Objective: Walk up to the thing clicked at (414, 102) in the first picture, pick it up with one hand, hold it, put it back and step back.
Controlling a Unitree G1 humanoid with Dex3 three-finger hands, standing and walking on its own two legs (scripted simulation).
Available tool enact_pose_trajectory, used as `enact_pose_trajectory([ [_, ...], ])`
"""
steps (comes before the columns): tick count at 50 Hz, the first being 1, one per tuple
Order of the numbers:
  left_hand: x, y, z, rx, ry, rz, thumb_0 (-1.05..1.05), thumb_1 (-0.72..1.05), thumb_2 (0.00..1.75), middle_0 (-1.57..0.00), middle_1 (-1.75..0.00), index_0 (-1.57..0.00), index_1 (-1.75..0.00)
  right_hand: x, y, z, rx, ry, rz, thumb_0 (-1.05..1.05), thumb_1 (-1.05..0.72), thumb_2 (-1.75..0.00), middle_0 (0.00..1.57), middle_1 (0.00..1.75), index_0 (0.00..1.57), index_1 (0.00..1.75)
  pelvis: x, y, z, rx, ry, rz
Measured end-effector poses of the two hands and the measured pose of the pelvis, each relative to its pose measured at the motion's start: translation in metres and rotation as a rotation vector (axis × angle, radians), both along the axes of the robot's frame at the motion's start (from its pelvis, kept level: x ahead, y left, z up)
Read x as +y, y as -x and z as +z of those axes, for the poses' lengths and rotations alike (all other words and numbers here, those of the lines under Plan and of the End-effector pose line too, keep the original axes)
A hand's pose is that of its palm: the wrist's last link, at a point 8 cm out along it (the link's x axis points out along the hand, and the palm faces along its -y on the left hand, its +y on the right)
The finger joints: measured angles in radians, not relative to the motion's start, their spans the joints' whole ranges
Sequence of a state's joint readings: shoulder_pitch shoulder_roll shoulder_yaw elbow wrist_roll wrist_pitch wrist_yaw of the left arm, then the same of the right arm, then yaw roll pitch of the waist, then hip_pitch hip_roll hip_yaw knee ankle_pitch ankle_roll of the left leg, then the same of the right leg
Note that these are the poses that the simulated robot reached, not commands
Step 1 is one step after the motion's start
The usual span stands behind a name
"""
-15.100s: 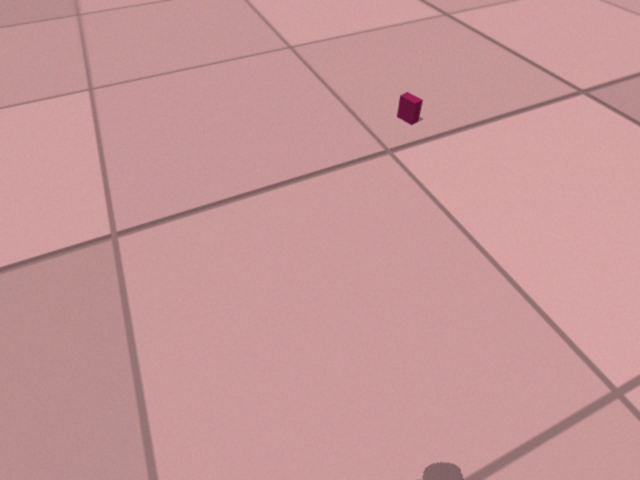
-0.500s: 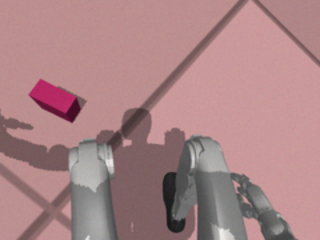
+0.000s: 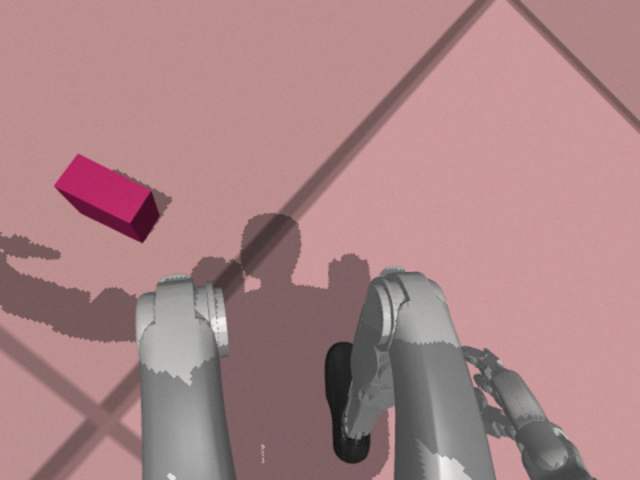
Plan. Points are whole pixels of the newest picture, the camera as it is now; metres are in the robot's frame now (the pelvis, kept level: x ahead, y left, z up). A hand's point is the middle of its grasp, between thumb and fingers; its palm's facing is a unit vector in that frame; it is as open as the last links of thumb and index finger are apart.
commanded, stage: go down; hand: left
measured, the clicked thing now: (113, 202) +0.46 +0.29 -0.29
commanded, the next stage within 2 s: none
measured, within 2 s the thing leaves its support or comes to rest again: neither
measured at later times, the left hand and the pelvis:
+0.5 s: hand out of the picture +0.35 +0.50 +0.02, palm faces +0.40 -0.92 -0.02, open 17.7 cm; pelvis +0.00 +0.00 +0.00, yaw +0 degrees
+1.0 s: hand out of the picture +0.34 +0.50 +0.02, palm faces +0.40 -0.91 -0.01, open 17.8 cm; pelvis +0.00 +0.00 +0.00, yaw +0 degrees
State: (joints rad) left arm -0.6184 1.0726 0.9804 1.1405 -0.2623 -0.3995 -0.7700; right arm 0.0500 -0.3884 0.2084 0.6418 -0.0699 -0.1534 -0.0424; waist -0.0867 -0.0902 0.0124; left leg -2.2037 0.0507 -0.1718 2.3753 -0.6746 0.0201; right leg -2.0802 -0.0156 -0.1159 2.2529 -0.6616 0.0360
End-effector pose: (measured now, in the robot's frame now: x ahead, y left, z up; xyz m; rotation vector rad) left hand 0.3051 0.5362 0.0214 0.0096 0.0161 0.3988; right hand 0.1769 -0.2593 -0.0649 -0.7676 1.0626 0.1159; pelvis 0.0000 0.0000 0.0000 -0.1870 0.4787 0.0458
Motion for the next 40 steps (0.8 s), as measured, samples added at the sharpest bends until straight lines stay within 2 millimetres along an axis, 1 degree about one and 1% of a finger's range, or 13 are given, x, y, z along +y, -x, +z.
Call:
enact_pose_trajectory([
  [6, -0.003, -0.004, 0.006, -0.004, 0.005, 0.000, -0.01, -0.60, 0.06, -0.04, -0.05, -0.05, -0.05, 0.000, -0.002, 0.002, -0.020, -0.008, -0.014, 0.00, -0.91, -0.90, 0.21, 0.30, 0.21, 0.30, 0.000, -0.001, 0.002, 0.006, -0.001, 0.001],
  [14, 0.000, 0.003, 0.011, 0.007, 0.002, 0.026, -0.01, -0.60, 0.06, -0.04, -0.05, -0.05, -0.04, 0.000, -0.001, -0.001, -0.016, -0.024, -0.018, 0.00, -0.91, -0.90, 0.21, 0.30, 0.21, 0.30, -0.001, 0.000, 0.003, 0.008, -0.007, -0.001],
  [20, 0.003, 0.005, 0.007, 0.000, -0.005, 0.032, -0.01, -0.61, 0.05, -0.04, -0.04, -0.04, -0.04, -0.001, 0.000, -0.004, 0.004, -0.017, 0.001, 0.00, -0.91, -0.90, 0.21, 0.30, 0.21, 0.30, -0.002, 0.000, 0.000, 0.004, -0.009, -0.003],
  [28, -0.002, -0.004, 0.000, 0.000, 0.000, -0.007, -0.01, -0.61, 0.05, -0.04, -0.05, -0.04, -0.04, -0.001, -0.001, -0.001, 0.002, 0.000, -0.001, 0.00, -0.91, -0.90, 0.21, 0.30, 0.21, 0.30, -0.001, -0.001, -0.001, 0.003, -0.002, -0.001],
  [34, -0.004, -0.006, 0.007, -0.004, 0.009, -0.003, -0.01, -0.61, 0.05, -0.04, -0.05, -0.05, -0.05, -0.001, -0.002, 0.003, -0.019, -0.010, -0.029, 0.00, -0.92, -0.90, 0.21, 0.30, 0.21, 0.30, 0.000, -0.003, 0.003, 0.015, -0.002, 0.001],
  [40, -0.002, 0.002, 0.014, 0.014, 0.003, 0.023, -0.01, -0.60, 0.05, -0.04, -0.05, -0.05, -0.04, -0.001, -0.002, 0.002, -0.020, -0.028, -0.033, 0.00, -0.92, -0.90, 0.21, 0.30, 0.21, 0.30, -0.001, -0.003, 0.006, 0.021, -0.008, 0.000],
])
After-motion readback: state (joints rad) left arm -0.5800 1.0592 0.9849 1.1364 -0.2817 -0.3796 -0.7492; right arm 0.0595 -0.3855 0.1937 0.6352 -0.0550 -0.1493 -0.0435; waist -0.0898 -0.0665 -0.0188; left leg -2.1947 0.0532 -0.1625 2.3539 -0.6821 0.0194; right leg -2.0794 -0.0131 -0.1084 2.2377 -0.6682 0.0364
